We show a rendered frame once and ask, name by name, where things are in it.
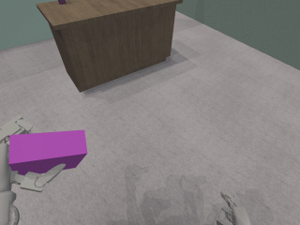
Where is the robot left hand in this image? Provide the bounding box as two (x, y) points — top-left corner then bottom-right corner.
(0, 115), (66, 192)

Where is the sponge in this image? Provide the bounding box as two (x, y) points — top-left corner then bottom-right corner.
(8, 129), (88, 175)

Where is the table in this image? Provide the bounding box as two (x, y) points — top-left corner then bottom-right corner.
(36, 0), (183, 93)

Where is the robot right hand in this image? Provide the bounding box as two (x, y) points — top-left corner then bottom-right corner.
(217, 190), (252, 225)

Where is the robot left forearm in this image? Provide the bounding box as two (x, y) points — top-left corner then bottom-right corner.
(0, 190), (20, 225)

